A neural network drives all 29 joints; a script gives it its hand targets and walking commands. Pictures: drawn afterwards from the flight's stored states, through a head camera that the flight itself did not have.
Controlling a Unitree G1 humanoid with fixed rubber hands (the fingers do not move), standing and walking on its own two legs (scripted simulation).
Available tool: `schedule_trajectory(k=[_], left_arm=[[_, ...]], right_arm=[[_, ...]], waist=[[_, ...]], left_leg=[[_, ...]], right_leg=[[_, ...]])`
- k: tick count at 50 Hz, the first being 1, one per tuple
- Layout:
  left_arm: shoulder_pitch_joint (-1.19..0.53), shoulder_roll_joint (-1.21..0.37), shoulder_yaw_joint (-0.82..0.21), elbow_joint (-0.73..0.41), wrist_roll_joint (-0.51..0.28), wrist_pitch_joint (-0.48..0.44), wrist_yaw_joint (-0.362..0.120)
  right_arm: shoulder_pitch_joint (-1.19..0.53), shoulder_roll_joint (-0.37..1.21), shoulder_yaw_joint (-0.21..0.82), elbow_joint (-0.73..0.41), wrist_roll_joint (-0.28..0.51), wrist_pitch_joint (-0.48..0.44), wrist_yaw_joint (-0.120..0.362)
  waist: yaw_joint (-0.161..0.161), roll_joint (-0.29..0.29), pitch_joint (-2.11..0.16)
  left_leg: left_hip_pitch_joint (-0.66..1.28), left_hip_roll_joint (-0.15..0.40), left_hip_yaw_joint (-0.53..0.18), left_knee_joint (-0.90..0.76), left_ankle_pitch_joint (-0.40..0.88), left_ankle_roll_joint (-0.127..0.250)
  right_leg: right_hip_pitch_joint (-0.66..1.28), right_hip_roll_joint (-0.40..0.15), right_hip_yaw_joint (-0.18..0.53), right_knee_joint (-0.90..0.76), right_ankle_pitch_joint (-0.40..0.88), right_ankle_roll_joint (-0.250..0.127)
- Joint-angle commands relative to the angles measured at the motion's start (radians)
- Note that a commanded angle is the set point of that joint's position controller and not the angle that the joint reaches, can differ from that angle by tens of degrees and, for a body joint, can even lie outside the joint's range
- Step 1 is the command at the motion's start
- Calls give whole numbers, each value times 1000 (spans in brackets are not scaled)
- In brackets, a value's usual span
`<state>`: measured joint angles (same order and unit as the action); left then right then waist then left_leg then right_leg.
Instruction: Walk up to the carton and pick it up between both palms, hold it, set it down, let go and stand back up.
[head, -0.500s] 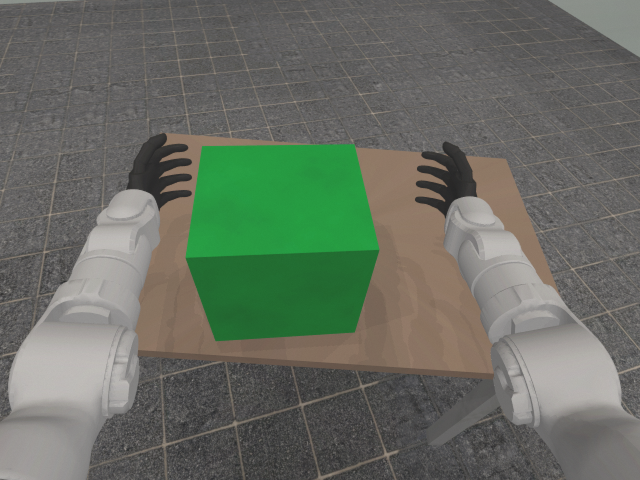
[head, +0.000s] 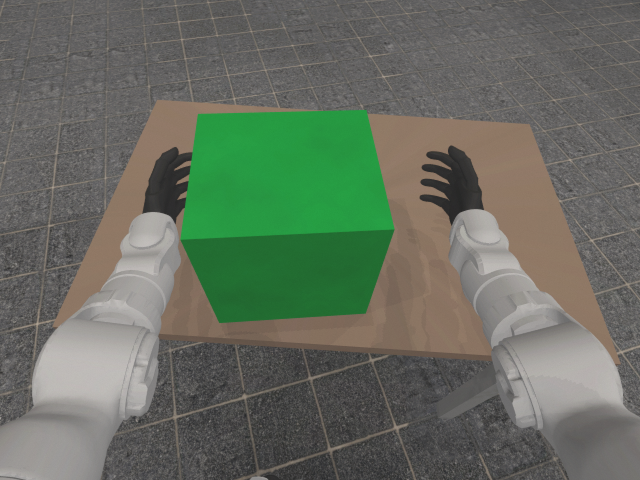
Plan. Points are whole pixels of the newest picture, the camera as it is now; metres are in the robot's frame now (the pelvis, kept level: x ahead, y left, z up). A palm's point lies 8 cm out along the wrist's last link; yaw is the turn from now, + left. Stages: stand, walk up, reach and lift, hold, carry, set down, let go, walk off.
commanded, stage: reach and lift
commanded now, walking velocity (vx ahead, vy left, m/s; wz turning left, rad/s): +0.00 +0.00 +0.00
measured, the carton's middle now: (288, 222) +0.44 +0.10 +0.02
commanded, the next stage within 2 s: none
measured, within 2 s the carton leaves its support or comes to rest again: neither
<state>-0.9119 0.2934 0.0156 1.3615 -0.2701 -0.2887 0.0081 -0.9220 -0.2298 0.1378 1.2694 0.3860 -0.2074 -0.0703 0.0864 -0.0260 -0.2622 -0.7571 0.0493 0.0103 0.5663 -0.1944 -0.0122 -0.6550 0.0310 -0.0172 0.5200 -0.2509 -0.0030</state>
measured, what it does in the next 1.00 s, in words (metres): stands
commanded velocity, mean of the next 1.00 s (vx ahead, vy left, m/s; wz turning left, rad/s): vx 0.00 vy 0.00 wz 0.00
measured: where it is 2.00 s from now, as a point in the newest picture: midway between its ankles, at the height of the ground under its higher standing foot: outside the picture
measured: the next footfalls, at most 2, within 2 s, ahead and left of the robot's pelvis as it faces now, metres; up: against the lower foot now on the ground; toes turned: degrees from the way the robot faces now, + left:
none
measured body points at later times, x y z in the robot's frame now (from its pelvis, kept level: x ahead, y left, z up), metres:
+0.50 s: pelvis +0.00 +0.01 +0.01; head +0.08 +0.03 +0.46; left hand +0.42 +0.23 +0.06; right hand +0.45 -0.09 +0.06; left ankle +0.02 +0.12 -0.72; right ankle -0.02 -0.12 -0.72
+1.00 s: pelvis +0.02 +0.00 +0.02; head +0.07 +0.03 +0.47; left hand +0.41 +0.22 +0.06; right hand +0.43 -0.09 +0.07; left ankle +0.02 +0.12 -0.72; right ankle -0.02 -0.12 -0.72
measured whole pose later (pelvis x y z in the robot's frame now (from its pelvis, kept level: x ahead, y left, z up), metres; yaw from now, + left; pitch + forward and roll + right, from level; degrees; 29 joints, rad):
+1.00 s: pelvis +0.02 +0.00 +0.02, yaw +1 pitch +10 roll -1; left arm -0.74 0.01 0.54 1.01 0.37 -0.19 -0.01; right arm -0.70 0.14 -0.63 0.95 -0.48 -0.25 -0.05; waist 0.09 -0.05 -0.08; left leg -0.38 0.03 0.06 0.34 -0.14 0.00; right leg -0.28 0.00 -0.02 0.29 -0.19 0.01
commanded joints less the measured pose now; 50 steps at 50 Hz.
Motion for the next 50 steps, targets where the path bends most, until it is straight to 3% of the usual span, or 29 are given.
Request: schedule_trajectory(k=[1,8,12,15,18,19,20,22,25,28,33,34,35,41,48,50], left_arm=[[-485,121,8,-192,-2,-46,-5],[-508,72,10,-202,14,-54,-3],[-540,-25,44,-212,76,-67,-19],[-555,-109,111,-220,186,-70,-43],[-546,-253,189,-251,365,-59,-60],[-550,-474,188,-253,459,-53,-85],[-547,-624,174,-197,512,-54,-113],[-479,-703,200,-162,571,-61,-128],[-442,-697,277,-190,630,-48,-117],[-423,-686,308,-229,645,-26,-106],[-406,-682,321,-291,654,9,-96],[-404,-684,321,-301,654,16,-97],[-417,-670,316,-320,638,20,-93],[-433,-670,334,-361,655,44,-97],[-393,-738,298,-404,665,73,-105],[-380,-734,299,-406,668,76,-102]], right_arm=[[-506,-122,-41,-182,-24,-52,-4],[-520,-78,-89,-173,-77,-46,-12],[-521,23,-158,-164,-176,-48,-4],[-499,118,-257,-173,-317,-73,3],[-467,293,-393,-227,-543,-113,17],[-490,554,-419,-241,-663,-117,50],[-492,688,-452,-236,-731,-121,92],[-453,740,-468,-219,-790,-126,136],[-425,760,-500,-224,-872,-125,154],[-398,773,-497,-224,-897,-118,160],[-379,783,-501,-243,-904,-107,157],[-376,785,-502,-245,-904,-105,155],[-351,772,-515,-275,-919,-106,146],[-355,806,-523,-310,-935,-101,134],[-343,854,-481,-329,-909,-121,138],[-345,848,-467,-338,-905,-127,139]], waist=[[7,33,-632],[-4,41,-648],[-15,43,-609],[-24,50,-563],[-37,82,-540],[-24,90,-510],[-30,108,-510],[-9,114,-486],[11,84,-429],[24,43,-384],[40,23,-342],[39,21,-336],[6,10,-353],[8,30,-345],[13,66,-358],[24,48,-354]], left_leg=[[472,-22,51,62,490,-66],[453,-20,52,69,465,-65],[482,-16,53,53,460,-63],[501,-18,68,16,453,-65],[529,-33,89,-37,455,-77],[562,-35,97,-55,445,-68],[626,-25,95,-64,471,-80],[700,-18,94,-72,549,-83],[677,-22,112,-107,582,-67],[659,-24,130,-139,574,-47],[675,-26,150,-159,566,-32],[678,-27,153,-162,562,-31],[674,-26,154,-170,528,-37],[642,-39,165,-180,502,-26],[695,-29,155,-161,616,-38],[699,-28,153,-156,629,-35]], right_leg=[[177,4,-23,-5,340,28],[173,-3,-15,2,330,22],[180,-16,-17,-18,308,17],[233,-25,-17,-52,315,16],[317,-26,-31,-96,366,20],[302,-25,-45,-115,356,22],[307,-15,-56,-126,347,5],[332,-1,-64,-155,327,-17],[407,4,-69,-178,329,-2],[467,5,-64,-193,311,12],[495,6,-59,-217,270,19],[495,6,-58,-221,263,20],[507,3,-65,-220,271,17],[577,-15,-53,-202,344,29],[575,-10,-67,-200,400,23],[570,-10,-71,-200,410,22]])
